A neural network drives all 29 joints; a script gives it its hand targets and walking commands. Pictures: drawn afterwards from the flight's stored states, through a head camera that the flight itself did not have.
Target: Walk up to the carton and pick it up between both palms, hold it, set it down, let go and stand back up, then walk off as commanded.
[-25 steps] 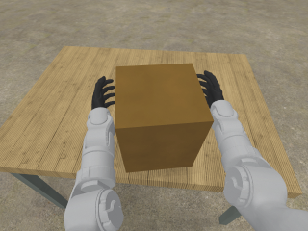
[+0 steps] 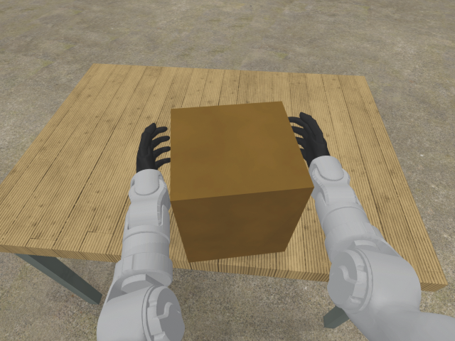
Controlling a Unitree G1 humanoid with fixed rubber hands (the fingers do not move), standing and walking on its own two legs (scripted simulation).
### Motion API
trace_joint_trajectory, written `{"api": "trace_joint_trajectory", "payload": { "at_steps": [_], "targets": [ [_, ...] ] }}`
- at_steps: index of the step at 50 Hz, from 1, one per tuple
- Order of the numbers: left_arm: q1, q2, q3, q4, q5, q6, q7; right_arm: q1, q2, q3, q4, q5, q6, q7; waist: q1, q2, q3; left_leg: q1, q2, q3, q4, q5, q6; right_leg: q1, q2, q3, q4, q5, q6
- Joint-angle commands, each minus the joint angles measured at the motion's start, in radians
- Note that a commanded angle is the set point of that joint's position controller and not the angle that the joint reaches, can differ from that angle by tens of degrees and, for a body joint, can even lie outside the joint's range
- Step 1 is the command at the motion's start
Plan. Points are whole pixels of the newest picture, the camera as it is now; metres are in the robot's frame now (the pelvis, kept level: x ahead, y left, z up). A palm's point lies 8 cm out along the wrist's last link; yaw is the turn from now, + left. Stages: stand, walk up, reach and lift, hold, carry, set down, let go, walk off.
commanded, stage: set down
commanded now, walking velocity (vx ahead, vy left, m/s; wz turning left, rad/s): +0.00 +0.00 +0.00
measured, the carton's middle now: (232, 186) +0.40 +0.02 +0.02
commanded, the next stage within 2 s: none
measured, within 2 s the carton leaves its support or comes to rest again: rests again in 0.06 s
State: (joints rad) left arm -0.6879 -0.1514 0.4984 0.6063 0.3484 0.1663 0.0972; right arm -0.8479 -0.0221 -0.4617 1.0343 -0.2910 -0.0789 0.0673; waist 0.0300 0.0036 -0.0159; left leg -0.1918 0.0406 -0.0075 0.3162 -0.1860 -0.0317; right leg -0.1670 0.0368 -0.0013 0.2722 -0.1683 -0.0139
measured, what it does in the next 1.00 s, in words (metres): stands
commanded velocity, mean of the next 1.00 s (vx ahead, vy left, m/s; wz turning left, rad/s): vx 0.00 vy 0.00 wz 0.00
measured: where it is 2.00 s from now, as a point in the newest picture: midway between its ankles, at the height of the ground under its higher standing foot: outside the picture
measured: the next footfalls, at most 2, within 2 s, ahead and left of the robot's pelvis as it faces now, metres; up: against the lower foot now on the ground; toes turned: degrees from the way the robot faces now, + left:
none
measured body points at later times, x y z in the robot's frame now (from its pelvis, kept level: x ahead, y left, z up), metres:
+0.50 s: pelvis +0.00 +0.00 +0.00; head +0.03 +0.00 +0.45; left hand +0.40 +0.17 +0.08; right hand +0.43 -0.13 +0.09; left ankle -0.02 +0.14 -0.75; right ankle -0.02 -0.10 -0.75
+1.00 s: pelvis +0.00 +0.00 +0.00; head +0.04 +0.00 +0.45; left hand +0.40 +0.17 +0.08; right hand +0.44 -0.13 +0.09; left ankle -0.02 +0.14 -0.75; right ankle -0.02 -0.10 -0.75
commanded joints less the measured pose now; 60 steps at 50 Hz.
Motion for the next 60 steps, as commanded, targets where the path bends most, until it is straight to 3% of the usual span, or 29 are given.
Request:
{"api": "trace_joint_trajectory", "payload": {
  "at_steps": [1, 3, 8, 9, 11, 12, 15, 17, 22, 23, 25, 26, 30, 33, 35, 39, 40, 43, 48, 52, 58, 60],
  "targets": [
    [-0.508, -0.408, -0.158, 0.016, 0.08, -0.064, -0.064, -0.481, 0.448, 0.153, -0.071, -0.034, -0.074, 0.151, 0.136, -0.021, -0.479, 0.029, -0.026, 0.138, 0.005, 0.444, 0.005, 0.11, -0.002, -0.085, 0.048, 0.303, 0.031],
    [-0.511, -0.412, -0.165, 0.006, 0.084, -0.07, -0.061, -0.462, 0.451, 0.148, -0.044, -0.034, -0.078, 0.151, 0.138, -0.004, -0.471, 0.05, -0.023, 0.137, 0.018, 0.471, 0.001, 0.078, 0.003, -0.091, 0.044, 0.273, 0.022],
    [-0.501, -0.411, -0.166, 0.017, 0.084, -0.096, -0.063, -0.456, 0.457, 0.147, -0.049, -0.053, -0.097, 0.143, 0.137, -0.022, -0.47, 0.039, -0.025, 0.141, 0.03, 0.506, 0.0, 0.081, 0.003, -0.09, 0.048, 0.306, 0.022],
    [-0.505, -0.411, -0.19, 0.007, 0.069, -0.101, -0.063, -0.445, 0.458, 0.138, -0.051, -0.057, -0.102, 0.14, 0.119, -0.015, -0.496, 0.042, -0.026, 0.137, 0.033, 0.508, -0.001, 0.081, 0.001, -0.089, 0.046, 0.318, 0.024],
    [-0.482, -0.431, -0.181, 0.011, 0.081, -0.109, -0.061, -0.445, 0.463, 0.147, -0.052, -0.051, -0.112, 0.14, 0.134, -0.009, -0.483, 0.062, -0.021, 0.135, 0.044, 0.543, -0.006, 0.059, 0.005, -0.093, 0.05, 0.31, 0.023],
    [-0.48, -0.417, -0.176, 0.019, 0.084, -0.106, -0.06, -0.441, 0.463, 0.152, -0.05, -0.05, -0.108, 0.142, 0.136, 0.005, -0.482, 0.058, -0.02, 0.138, 0.042, 0.536, -0.006, 0.056, 0.005, -0.088, 0.045, 0.301, 0.017],
    [-0.466, -0.407, -0.14, 0.053, 0.091, -0.1, -0.065, -0.441, 0.451, 0.148, -0.06, -0.057, -0.099, 0.143, 0.144, -0.029, -0.431, 0.03, -0.023, 0.144, 0.019, 0.475, 0.009, 0.076, 0.002, -0.084, 0.037, 0.277, 0.023],
    [-0.456, -0.4, -0.14, 0.051, 0.094, -0.095, -0.073, -0.418, 0.462, 0.129, -0.052, -0.064, -0.091, 0.142, 0.133, -0.027, -0.413, 0.012, -0.027, 0.142, 0.01, 0.451, 0.011, 0.1, -0.005, -0.082, 0.04, 0.291, 0.027],
    [-0.428, -0.396, -0.123, 0.056, 0.11, -0.097, -0.076, -0.405, 0.456, 0.143, -0.062, -0.062, -0.094, 0.145, 0.147, -0.028, -0.396, 0.026, -0.026, 0.144, 0.012, 0.474, 0.013, 0.087, 0.003, -0.086, 0.042, 0.279, 0.022],
    [-0.43, -0.407, -0.139, 0.054, 0.096, -0.093, -0.074, -0.393, 0.437, 0.127, -0.043, -0.061, -0.087, 0.145, 0.123, -0.022, -0.392, 0.04, -0.024, 0.141, 0.01, 0.462, 0.01, 0.062, 0.004, -0.093, 0.034, 0.254, 0.021],
    [-0.416, -0.4, -0.132, 0.052, 0.105, -0.093, -0.079, -0.388, 0.45, 0.135, -0.055, -0.072, -0.089, 0.146, 0.136, -0.021, -0.393, 0.034, -0.023, 0.142, 0.012, 0.468, 0.01, 0.069, 0.004, -0.092, 0.038, 0.258, 0.019],
    [-0.422, -0.4, -0.147, 0.042, 0.096, -0.098, -0.076, -0.374, 0.443, 0.129, -0.037, -0.067, -0.086, 0.145, 0.121, -0.014, -0.389, 0.04, -0.025, 0.14, 0.012, 0.47, 0.008, 0.062, 0.006, -0.091, 0.034, 0.241, 0.015],
    [-0.402, -0.393, -0.103, 0.064, 0.113, -0.095, -0.081, -0.379, 0.446, 0.122, -0.06, -0.077, -0.082, 0.147, 0.135, -0.043, -0.367, 0.017, -0.026, 0.14, 0.001, 0.448, 0.018, 0.089, 0.002, -0.083, 0.033, 0.248, 0.022],
    [-0.405, -0.386, -0.106, 0.055, 0.115, -0.099, -0.082, -0.38, 0.458, 0.13, -0.073, -0.078, -0.085, 0.149, 0.142, -0.035, -0.386, 0.008, -0.031, 0.145, -0.004, 0.43, 0.02, 0.108, -0.003, -0.078, 0.037, 0.26, 0.026],
    [-0.382, -0.381, -0.117, 0.059, 0.111, -0.097, -0.084, -0.342, 0.442, 0.125, -0.051, -0.08, -0.079, 0.149, 0.123, -0.024, -0.365, 0.013, -0.03, 0.145, 0.002, 0.45, 0.017, 0.097, 0.0, -0.084, 0.041, 0.273, 0.023],
    [-0.382, -0.393, -0.108, 0.054, 0.117, -0.103, -0.082, -0.345, 0.45, 0.122, -0.059, -0.081, -0.084, 0.152, 0.138, -0.027, -0.371, 0.037, -0.023, 0.142, 0.004, 0.462, 0.014, 0.06, 0.008, -0.092, 0.034, 0.23, 0.02],
    [-0.374, -0.399, -0.12, 0.056, 0.113, -0.103, -0.083, -0.342, 0.443, 0.119, -0.054, -0.083, -0.085, 0.15, 0.123, -0.022, -0.37, 0.037, -0.025, 0.136, 0.012, 0.48, 0.01, 0.059, 0.006, -0.09, 0.035, 0.244, 0.018],
    [-0.358, -0.392, -0.091, 0.077, 0.122, -0.099, -0.091, -0.333, 0.451, 0.122, -0.058, -0.091, -0.08, 0.146, 0.125, -0.054, -0.322, 0.0, -0.031, 0.138, 0.0, 0.446, 0.027, 0.091, 0.003, -0.08, 0.037, 0.262, 0.024],
    [-0.352, -0.38, -0.075, 0.083, 0.13, -0.1, -0.098, -0.323, 0.465, 0.122, -0.067, -0.092, -0.071, 0.15, 0.129, -0.058, -0.303, -0.044, -0.036, 0.143, -0.018, 0.395, 0.036, 0.13, -0.002, -0.074, 0.049, 0.274, 0.032],
    [-0.355, -0.364, -0.079, 0.067, 0.131, -0.104, -0.095, -0.326, 0.43, 0.114, -0.074, -0.092, -0.078, 0.145, 0.123, -0.036, -0.327, -0.028, -0.037, 0.14, -0.002, 0.426, 0.029, 0.113, 0.002, -0.077, 0.054, 0.29, 0.032],
    [-0.34, -0.294, -0.051, 0.063, 0.137, -0.123, -0.078, -0.315, 0.34, 0.07, -0.08, -0.116, -0.078, 0.122, 0.111, -0.055, -0.315, -0.011, -0.034, 0.135, 0.001, 0.457, 0.031, 0.098, 0.004, -0.078, 0.046, 0.281, 0.034],
    [-0.337, -0.221, -0.032, 0.085, 0.124, -0.13, -0.058, -0.318, 0.261, 0.075, -0.065, -0.096, -0.079, 0.109, 0.12, -0.06, -0.318, -0.014, -0.036, 0.138, 0.005, 0.46, 0.03, 0.093, 0.003, -0.07, 0.053, 0.288, 0.031]
  ]
}}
